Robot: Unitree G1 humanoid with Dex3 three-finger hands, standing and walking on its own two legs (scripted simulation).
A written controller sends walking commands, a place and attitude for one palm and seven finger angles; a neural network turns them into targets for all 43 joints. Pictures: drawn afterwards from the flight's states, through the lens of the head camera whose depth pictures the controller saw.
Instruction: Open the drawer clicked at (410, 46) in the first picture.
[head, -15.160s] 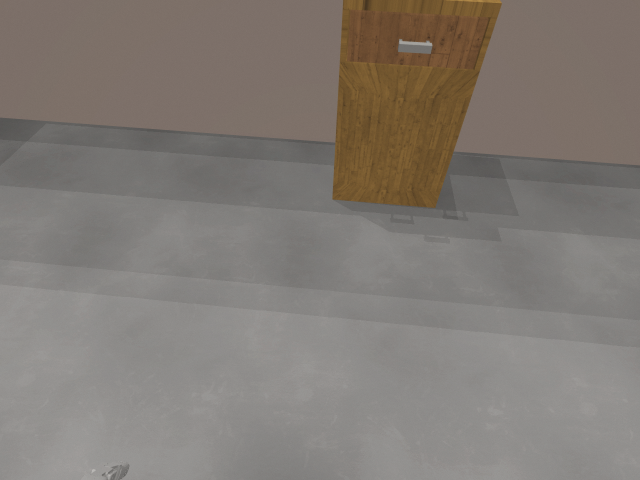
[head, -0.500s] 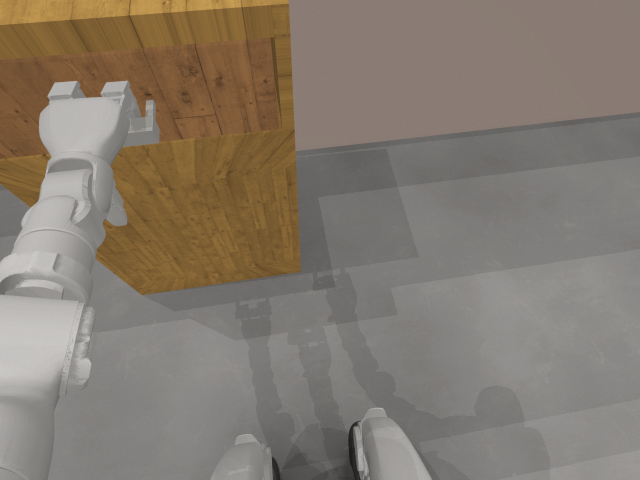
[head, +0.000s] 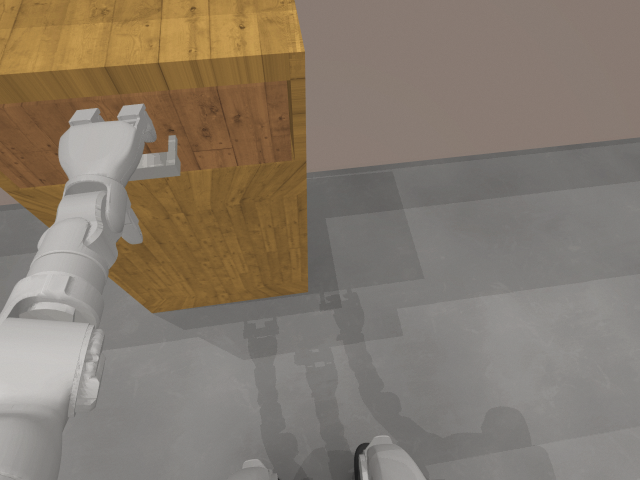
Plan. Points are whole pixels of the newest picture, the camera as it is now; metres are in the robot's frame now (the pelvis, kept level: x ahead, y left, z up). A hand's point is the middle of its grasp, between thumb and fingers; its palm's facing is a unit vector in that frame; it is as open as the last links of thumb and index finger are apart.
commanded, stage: lift the fingers back up to retry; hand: left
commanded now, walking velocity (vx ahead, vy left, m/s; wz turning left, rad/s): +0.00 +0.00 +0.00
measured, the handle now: (140, 155) +0.56 +0.23 +0.01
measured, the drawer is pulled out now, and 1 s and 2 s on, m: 0.00 0.00 0.00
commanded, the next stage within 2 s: re-aim the fingers above the handle in 0.36 s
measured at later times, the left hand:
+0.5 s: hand (117, 169) +0.49 +0.23 +0.06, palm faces -0.04 -0.01 -1.00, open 13.8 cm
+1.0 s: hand (118, 167) +0.49 +0.22 +0.07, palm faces -0.03 +0.01 -1.00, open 13.8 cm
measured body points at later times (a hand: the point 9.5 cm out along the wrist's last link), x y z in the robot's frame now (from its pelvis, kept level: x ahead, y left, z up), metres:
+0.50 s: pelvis +0.02 -0.01 +0.02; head +0.12 -0.02 +0.46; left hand +0.49 +0.22 +0.11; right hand +0.07 -0.28 -0.12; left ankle -0.03 +0.11 -0.70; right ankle +0.02 -0.14 -0.70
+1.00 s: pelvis +0.01 -0.01 +0.02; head +0.10 -0.03 +0.46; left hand +0.49 +0.22 +0.12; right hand +0.02 -0.29 -0.12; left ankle -0.03 +0.11 -0.70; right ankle +0.02 -0.14 -0.70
